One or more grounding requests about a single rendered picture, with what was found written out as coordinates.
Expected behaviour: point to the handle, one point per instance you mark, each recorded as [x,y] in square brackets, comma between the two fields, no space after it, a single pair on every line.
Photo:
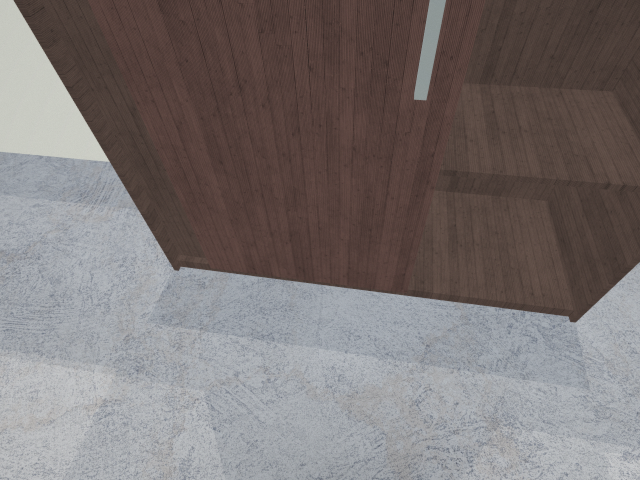
[429,46]

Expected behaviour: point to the wardrobe door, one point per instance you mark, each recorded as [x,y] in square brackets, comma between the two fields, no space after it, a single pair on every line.
[84,39]
[289,129]

